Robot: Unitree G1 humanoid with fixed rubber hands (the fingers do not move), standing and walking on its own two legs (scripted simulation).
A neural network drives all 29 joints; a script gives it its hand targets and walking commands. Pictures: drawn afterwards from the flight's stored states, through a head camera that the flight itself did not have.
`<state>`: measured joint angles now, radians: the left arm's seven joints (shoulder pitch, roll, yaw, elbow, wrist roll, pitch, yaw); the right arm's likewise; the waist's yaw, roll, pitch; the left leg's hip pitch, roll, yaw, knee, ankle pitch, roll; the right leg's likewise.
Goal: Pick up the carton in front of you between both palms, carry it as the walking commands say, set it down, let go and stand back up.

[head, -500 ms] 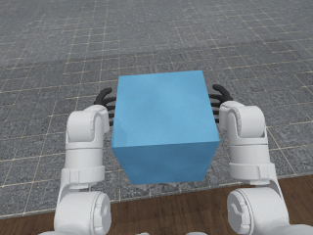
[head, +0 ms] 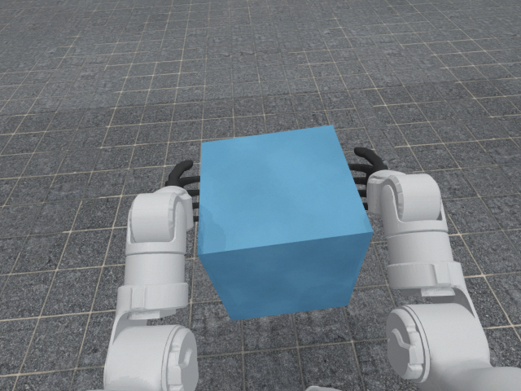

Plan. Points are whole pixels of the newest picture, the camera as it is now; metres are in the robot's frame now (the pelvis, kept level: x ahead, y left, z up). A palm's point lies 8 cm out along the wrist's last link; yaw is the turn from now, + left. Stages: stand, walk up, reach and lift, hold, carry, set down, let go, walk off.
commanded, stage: carry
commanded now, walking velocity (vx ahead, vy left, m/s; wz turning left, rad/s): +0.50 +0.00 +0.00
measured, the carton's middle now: (279, 229) +0.36 -0.01 +0.02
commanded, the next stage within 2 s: none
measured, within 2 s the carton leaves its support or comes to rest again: neither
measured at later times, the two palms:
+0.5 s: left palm (183, 93) +0.65 +0.17 +0.10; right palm (325, 88) +0.65 -0.12 +0.10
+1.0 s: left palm (212, 41) +0.88 +0.13 +0.11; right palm (327, 30) +0.89 -0.17 +0.11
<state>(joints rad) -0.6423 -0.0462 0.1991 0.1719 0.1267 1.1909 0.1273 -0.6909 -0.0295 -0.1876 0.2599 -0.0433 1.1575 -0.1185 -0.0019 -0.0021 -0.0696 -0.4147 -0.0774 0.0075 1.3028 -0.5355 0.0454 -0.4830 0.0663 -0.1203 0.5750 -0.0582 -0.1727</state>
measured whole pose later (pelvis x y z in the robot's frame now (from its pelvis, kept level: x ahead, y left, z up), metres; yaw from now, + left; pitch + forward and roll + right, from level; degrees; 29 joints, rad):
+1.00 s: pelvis +0.55 -0.02 +0.00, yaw +2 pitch +6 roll +0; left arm -0.54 -0.10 0.20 0.05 0.14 1.24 0.13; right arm -0.58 0.04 -0.22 0.07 -0.09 1.23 -0.11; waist 0.00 0.02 -0.11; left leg -0.35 -0.01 0.04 0.98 -0.48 0.01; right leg -0.40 -0.01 -0.15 0.46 -0.17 -0.07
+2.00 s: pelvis +0.85 +0.00 -0.01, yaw -1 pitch +4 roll +1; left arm -0.20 -0.14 0.12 -0.23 0.15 1.27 0.13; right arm -0.23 0.14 -0.11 -0.21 -0.15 1.21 -0.11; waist 0.00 -0.01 -0.15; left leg -0.35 0.06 0.17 0.59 -0.29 0.02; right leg -0.19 -0.05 -0.12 0.55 -0.42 0.00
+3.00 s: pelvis +0.78 +0.00 +0.00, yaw -2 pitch +2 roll +0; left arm -0.24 -0.15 0.18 0.19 0.25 0.72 0.04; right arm -0.24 0.15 -0.18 0.21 -0.25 0.73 -0.04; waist 0.00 -0.01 -0.10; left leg -0.39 0.07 0.17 0.51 -0.15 0.03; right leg -0.26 -0.03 -0.12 0.56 -0.32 -0.01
